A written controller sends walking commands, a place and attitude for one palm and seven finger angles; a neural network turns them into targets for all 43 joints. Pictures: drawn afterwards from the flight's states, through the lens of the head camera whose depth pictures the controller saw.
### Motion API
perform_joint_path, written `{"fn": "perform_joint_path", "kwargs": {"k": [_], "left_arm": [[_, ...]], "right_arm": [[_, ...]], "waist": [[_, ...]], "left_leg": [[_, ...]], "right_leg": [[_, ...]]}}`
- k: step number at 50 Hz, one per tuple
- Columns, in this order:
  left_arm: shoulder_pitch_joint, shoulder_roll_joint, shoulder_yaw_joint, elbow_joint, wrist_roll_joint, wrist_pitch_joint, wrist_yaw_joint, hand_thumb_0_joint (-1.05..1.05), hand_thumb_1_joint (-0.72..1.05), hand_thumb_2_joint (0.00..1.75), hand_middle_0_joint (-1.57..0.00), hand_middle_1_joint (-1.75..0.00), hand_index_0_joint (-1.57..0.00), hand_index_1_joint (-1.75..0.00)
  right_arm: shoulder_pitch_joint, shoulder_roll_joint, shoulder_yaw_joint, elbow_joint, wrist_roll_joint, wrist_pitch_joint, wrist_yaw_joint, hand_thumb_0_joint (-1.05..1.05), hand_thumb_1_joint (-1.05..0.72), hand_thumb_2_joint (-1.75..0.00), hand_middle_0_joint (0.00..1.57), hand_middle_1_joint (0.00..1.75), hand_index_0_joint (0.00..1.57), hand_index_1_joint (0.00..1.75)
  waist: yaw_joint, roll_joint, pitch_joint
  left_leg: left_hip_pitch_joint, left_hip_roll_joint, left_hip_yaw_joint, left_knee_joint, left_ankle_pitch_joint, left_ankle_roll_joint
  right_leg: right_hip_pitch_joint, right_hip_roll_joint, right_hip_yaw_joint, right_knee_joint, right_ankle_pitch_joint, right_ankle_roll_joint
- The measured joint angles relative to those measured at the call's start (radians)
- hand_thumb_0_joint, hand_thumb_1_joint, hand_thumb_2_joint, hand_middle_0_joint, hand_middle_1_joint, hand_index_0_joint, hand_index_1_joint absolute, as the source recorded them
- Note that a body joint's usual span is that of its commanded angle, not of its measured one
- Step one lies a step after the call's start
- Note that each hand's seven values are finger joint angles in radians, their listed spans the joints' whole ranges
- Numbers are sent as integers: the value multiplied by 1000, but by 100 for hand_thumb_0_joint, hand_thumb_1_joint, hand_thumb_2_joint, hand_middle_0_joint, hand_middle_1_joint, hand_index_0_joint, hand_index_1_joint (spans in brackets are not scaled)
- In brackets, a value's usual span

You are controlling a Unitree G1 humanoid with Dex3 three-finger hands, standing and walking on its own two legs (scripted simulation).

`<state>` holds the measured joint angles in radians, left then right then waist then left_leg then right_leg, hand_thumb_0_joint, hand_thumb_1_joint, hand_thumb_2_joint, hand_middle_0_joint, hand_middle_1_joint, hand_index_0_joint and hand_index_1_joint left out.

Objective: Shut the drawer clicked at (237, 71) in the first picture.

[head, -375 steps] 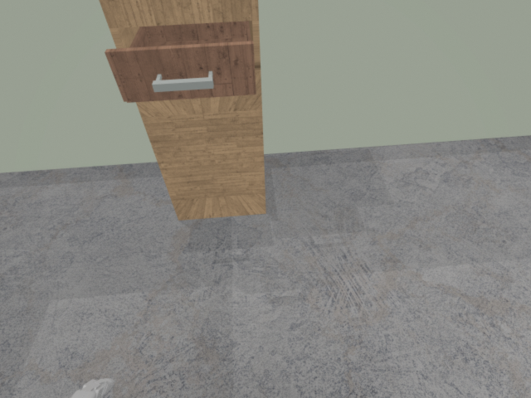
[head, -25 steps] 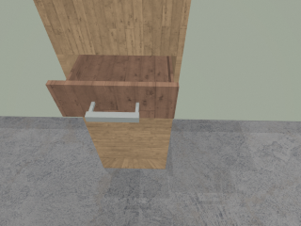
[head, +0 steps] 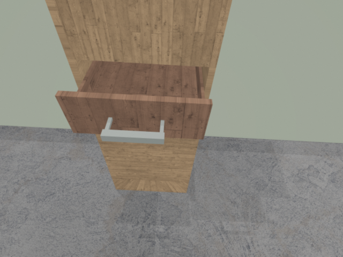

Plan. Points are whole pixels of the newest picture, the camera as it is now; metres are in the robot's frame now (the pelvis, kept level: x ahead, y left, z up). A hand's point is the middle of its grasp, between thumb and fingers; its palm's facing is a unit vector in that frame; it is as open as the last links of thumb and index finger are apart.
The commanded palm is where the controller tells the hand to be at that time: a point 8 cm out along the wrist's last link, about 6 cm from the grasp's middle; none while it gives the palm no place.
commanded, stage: look again from close up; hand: left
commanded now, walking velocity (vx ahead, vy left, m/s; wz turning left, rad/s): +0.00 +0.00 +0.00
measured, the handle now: (134, 129) +0.41 +0.13 +0.06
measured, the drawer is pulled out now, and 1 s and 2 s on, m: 0.16 0.16 0.16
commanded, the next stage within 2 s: raise the hand and make a fist in 0.54 s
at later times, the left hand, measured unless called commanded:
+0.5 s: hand out of the picture -0.04 +0.15 -0.18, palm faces +0.02 -0.99 -0.17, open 7.4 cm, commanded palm none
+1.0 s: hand (137, 230) +0.17 +0.09 +0.02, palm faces -0.05 -1.00 +0.05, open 6.3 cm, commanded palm +0.11 +0.17 -0.01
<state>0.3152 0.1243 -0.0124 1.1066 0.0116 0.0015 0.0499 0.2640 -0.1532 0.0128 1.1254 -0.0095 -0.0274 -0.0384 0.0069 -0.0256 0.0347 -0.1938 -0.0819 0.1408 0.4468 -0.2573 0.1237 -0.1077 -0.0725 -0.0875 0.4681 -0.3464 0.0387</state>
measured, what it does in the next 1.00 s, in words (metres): shifts its weight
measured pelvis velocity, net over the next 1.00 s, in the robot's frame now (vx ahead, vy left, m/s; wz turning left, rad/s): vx -0.04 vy -0.05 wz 0.05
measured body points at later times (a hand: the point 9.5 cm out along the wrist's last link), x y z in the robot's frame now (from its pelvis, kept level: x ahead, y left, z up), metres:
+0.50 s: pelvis -0.01 -0.01 +0.00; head +0.01 +0.00 +0.45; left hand -0.04 +0.20 -0.16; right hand -0.02 -0.23 -0.15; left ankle +0.00 +0.03 -0.74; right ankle -0.06 -0.14 -0.74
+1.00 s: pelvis -0.04 -0.05 -0.04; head -0.04 -0.05 +0.41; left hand +0.17 +0.14 +0.02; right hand +0.16 -0.30 -0.08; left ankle +0.00 +0.03 -0.74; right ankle -0.02 -0.12 -0.74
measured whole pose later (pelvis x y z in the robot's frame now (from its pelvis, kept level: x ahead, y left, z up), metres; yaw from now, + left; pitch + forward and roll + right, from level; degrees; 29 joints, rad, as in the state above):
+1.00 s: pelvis -0.04 -0.05 -0.04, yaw +3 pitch +4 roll +1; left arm 0.36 0.13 0.02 0.08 -0.21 -0.41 -0.21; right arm 0.20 -0.26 -0.02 0.59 0.03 -0.21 0.01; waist -0.05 -0.03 -0.11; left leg -0.54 -0.03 0.09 0.81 -0.36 0.06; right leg -0.50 0.03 -0.06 0.85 -0.43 -0.07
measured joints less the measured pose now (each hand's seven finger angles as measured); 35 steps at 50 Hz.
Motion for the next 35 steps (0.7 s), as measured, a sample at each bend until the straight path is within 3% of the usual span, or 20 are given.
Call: {"fn": "perform_joint_path", "kwargs": {"k": [33, 34, 35], "left_arm": [[2, 16, -6, 5, 5, -11, -1, 1, 91, 90, -20, -29, -20, -30], [50, 15, 2, -155, -30, 48, 0, 1, 91, 90, -20, -30, -20, -30], [111, 29, 10, -347, -43, 83, 26, 2, 93, 90, -21, -30, -20, -31]], "right_arm": [[21, 20, 4, 20, 5, 6, 13, 0, -92, -90, 20, 30, 20, 30], [41, 13, 4, -34, 12, 4, 12, 1, -92, -90, 20, 30, 20, 30], [69, 6, 9, -86, 22, -37, 4, 1, -92, -90, 20, 30, 20, 30]], "waist": [[-7, 2, 4], [-16, 5, 7], [-12, -1, 7]], "left_leg": [[-3, 16, -14, -44, 48, -21], [-19, 18, -20, -25, 42, -23], [-25, 15, -18, -21, 40, -27]], "right_leg": [[0, 21, -14, -44, 39, -21], [-11, 21, -20, -31, 36, -22], [-37, 20, -6, 11, 25, -34]]}}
